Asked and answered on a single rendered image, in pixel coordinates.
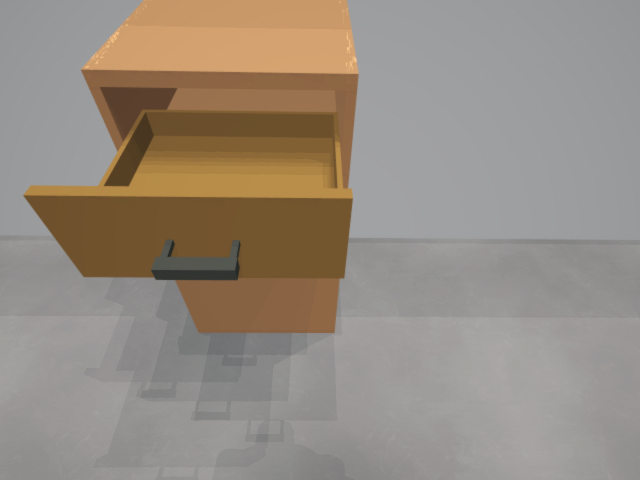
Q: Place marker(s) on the cabinet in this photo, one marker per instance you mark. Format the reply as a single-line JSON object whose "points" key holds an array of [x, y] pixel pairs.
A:
{"points": [[236, 55]]}

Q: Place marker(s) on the handle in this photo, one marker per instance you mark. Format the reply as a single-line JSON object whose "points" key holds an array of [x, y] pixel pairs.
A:
{"points": [[166, 267]]}

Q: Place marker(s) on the drawer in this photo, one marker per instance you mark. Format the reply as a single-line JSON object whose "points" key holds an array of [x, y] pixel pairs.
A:
{"points": [[203, 178]]}

